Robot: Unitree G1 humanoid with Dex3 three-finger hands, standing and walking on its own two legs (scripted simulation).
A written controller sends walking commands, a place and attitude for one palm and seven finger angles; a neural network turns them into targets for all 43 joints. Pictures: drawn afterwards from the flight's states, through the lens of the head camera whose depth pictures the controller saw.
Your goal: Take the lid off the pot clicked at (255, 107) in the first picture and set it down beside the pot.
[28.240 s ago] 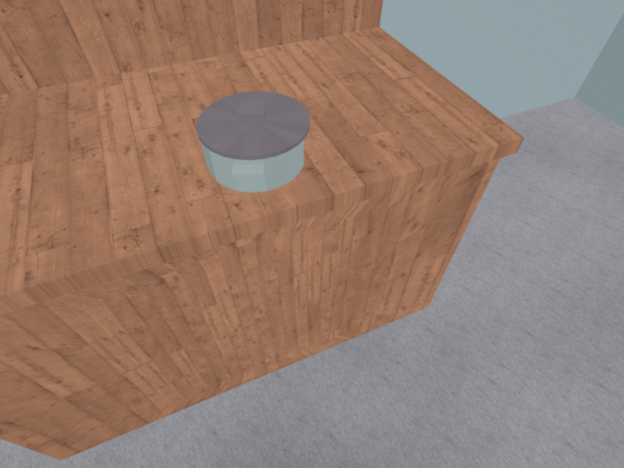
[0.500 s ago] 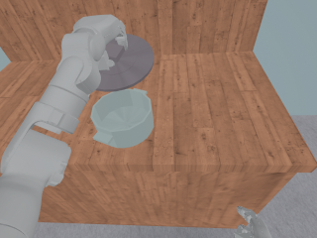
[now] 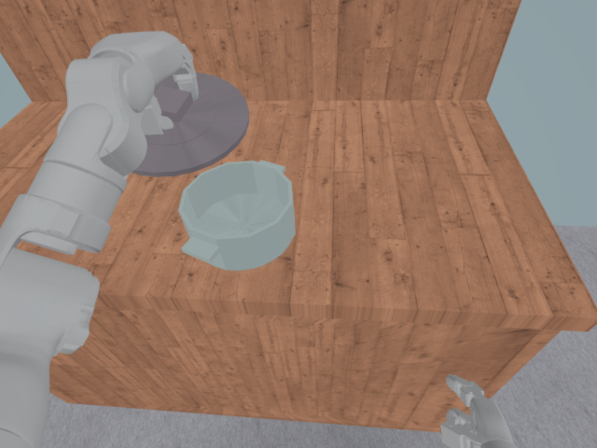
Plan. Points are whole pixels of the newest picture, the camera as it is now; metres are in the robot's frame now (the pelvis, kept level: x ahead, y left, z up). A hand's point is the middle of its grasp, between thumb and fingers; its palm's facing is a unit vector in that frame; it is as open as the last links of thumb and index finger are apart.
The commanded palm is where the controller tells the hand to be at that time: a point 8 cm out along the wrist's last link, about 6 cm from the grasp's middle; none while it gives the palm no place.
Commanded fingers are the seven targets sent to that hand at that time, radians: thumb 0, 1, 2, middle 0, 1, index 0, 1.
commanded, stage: move the lid sideways beside the pot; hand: left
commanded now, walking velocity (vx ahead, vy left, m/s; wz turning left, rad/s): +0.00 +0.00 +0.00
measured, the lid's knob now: (169, 104) +0.47 +0.19 +0.25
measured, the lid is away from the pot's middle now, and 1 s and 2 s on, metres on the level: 0.06 0.17 0.22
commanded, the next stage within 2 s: lower the lid onto the table in 1.62 s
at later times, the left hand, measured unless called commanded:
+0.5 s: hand (118, 99) +0.45 +0.24 +0.27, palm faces -0.14 +0.00 -0.99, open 8.1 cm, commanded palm +0.42 +0.24 +0.33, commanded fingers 0.00 0.54 1.15 -1.02 -1.02 -0.84 -0.92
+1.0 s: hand (73, 104) +0.45 +0.30 +0.26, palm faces -0.16 +0.00 -0.99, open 8.1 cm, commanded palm +0.42 +0.29 +0.33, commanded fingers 0.00 0.54 1.15 -1.02 -1.02 -0.84 -0.92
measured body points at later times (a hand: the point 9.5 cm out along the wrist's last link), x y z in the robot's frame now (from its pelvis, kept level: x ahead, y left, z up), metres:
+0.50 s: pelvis +0.00 +0.02 +0.00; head +0.02 +0.00 +0.45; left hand +0.45 +0.24 +0.32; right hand +0.14 -0.23 -0.12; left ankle +0.03 +0.08 -0.74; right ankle +0.00 -0.11 -0.74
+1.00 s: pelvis +0.00 +0.03 +0.00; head +0.03 +0.01 +0.45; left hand +0.45 +0.30 +0.32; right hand +0.15 -0.22 -0.11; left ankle +0.03 +0.08 -0.74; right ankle +0.00 -0.11 -0.74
